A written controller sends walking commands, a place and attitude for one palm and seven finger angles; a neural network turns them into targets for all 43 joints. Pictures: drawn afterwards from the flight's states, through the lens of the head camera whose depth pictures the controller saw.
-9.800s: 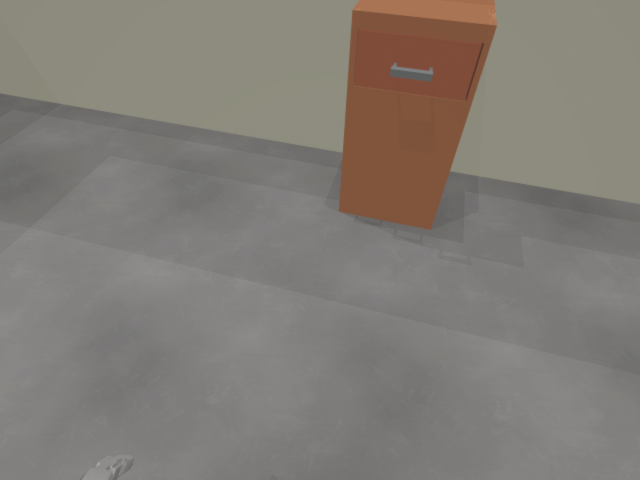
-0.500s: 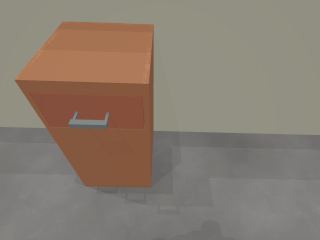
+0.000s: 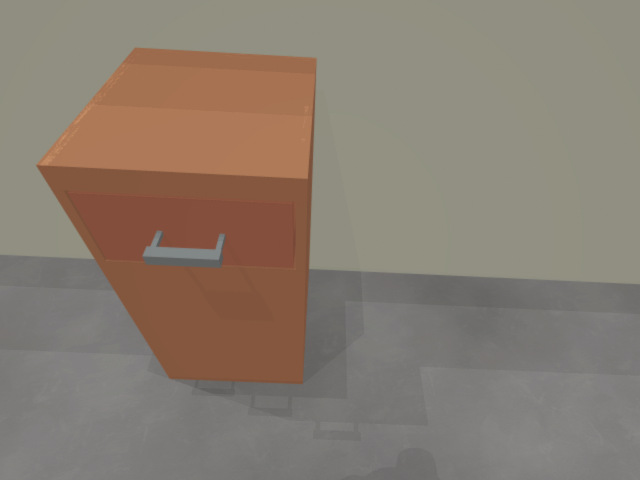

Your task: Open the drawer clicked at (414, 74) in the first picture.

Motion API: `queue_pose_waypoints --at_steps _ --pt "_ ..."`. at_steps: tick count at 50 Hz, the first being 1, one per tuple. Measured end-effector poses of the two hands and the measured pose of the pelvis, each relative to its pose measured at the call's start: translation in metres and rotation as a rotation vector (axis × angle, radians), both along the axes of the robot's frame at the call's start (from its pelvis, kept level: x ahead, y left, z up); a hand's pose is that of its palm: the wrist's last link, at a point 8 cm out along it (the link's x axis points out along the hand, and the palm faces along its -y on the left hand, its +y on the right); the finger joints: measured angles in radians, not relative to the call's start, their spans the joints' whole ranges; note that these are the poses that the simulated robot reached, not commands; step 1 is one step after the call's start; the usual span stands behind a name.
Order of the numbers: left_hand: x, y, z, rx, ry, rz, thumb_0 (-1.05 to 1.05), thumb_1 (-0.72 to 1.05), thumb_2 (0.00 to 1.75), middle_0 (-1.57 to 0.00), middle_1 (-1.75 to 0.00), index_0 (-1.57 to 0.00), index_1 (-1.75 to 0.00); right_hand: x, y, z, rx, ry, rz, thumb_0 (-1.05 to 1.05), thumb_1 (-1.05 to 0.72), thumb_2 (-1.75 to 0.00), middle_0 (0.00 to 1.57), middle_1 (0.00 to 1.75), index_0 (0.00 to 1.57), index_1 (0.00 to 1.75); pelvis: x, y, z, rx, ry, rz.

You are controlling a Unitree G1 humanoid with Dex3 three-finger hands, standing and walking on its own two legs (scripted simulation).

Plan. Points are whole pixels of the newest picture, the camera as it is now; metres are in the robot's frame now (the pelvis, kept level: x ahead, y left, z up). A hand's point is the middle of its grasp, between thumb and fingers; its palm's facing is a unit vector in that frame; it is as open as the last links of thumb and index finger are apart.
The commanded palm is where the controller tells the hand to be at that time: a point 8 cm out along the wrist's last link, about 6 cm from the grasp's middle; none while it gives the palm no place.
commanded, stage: come to a stop and stand still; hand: left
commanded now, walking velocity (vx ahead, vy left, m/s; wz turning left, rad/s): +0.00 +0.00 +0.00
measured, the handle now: (187, 247) +0.49 +0.28 -0.07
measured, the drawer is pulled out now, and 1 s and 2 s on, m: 0.00 0.00 0.00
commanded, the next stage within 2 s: look again from close up in 0.04 s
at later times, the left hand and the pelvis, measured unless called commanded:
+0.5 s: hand out of the picture +0.01 +0.21 -0.18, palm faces +0.01 -0.97 -0.25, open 7.4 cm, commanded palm none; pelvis -0.01 +0.02 -0.01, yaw +1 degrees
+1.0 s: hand (149, 411) +0.20 +0.23 -0.03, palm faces +0.04 -0.41 -0.91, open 7.8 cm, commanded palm +0.12 +0.25 -0.04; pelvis -0.02 -0.01 -0.03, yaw -1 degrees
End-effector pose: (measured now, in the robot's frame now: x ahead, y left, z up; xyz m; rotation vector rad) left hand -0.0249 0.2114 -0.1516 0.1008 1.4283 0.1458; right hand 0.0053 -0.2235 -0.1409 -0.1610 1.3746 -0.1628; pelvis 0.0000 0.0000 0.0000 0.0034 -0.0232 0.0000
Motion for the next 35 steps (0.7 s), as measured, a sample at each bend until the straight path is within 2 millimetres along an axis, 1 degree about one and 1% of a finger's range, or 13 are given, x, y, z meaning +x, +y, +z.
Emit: queue_pose_waypoints --at_steps 7,10,13,17,21,24,29,35 --pt "-0.004 0.000 0.000 -0.004 0.010 0.006 0.00 0.90 0.90 -0.19 -0.30 -0.20 -0.30 -0.001 0.002 0.000 0.001 0.006 0.002 0.01 -0.92 -0.90 0.20 0.30 0.20 0.30 0.001 0.002 0.000 0.001 -0.001 0.004" --pt "-0.005 0.002 0.000 0.009 0.002 -0.012 0.00 0.90 0.90 -0.19 -0.30 -0.20 -0.30 0.003 0.002 -0.003 0.002 -0.012 0.001 0.01 -0.92 -0.90 0.20 0.30 0.20 0.30 -0.002 0.007 -0.003 -0.023 0.012 0.006" --pt "-0.002 0.012 -0.002 0.021 -0.004 -0.026 0.00 0.90 0.90 -0.20 -0.30 -0.20 -0.30 0.007 0.006 -0.008 0.006 -0.043 0.005 0.01 -0.92 -0.90 0.20 0.30 0.20 0.30 -0.006 0.013 -0.007 -0.025 0.010 0.013" --pt "0.008 0.029 -0.002 0.052 -0.035 -0.028 0.00 0.90 0.90 -0.20 -0.30 -0.20 -0.30 0.010 0.012 -0.012 0.011 -0.064 0.012 0.01 -0.92 -0.90 0.20 0.30 0.20 0.30 -0.006 0.018 -0.011 -0.020 0.001 0.015" --pt "0.019 0.043 -0.001 0.081 -0.071 -0.035 0.00 0.90 0.90 -0.20 -0.30 -0.20 -0.30 0.011 0.015 -0.014 0.015 -0.070 0.018 0.01 -0.92 -0.90 0.20 0.30 0.20 0.30 -0.006 0.020 -0.013 -0.013 -0.002 0.013" --pt "0.024 0.049 0.001 0.094 -0.084 -0.042 0.00 0.90 0.90 -0.19 -0.30 -0.20 -0.30 0.012 0.015 -0.013 0.016 -0.071 0.021 0.01 -0.92 -0.90 0.20 0.30 0.20 0.30 -0.007 0.020 -0.012 -0.007 0.001 0.011" --pt "0.027 0.049 0.004 0.097 -0.079 -0.051 0.00 0.90 0.90 -0.19 -0.30 -0.20 -0.30 0.012 0.012 -0.011 0.017 -0.061 0.024 0.01 -0.92 -0.90 0.20 0.30 0.20 0.30 -0.006 0.017 -0.010 -0.001 0.012 0.006" --pt "0.023 0.039 0.004 0.083 -0.051 -0.047 0.00 0.90 0.90 -0.19 -0.30 -0.20 -0.30 0.014 0.004 -0.010 0.015 -0.047 0.024 0.01 -0.91 -0.90 0.20 0.30 0.20 0.30 -0.002 0.011 -0.008 0.004 0.018 0.002"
